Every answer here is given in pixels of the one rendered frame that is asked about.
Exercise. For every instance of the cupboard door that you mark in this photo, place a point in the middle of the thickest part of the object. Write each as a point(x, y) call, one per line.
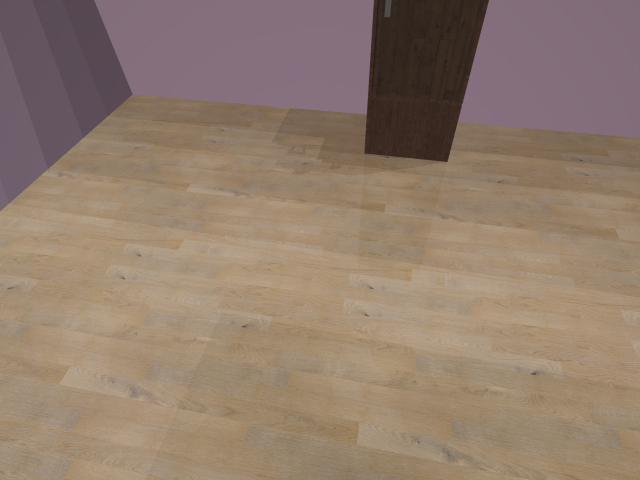
point(423, 48)

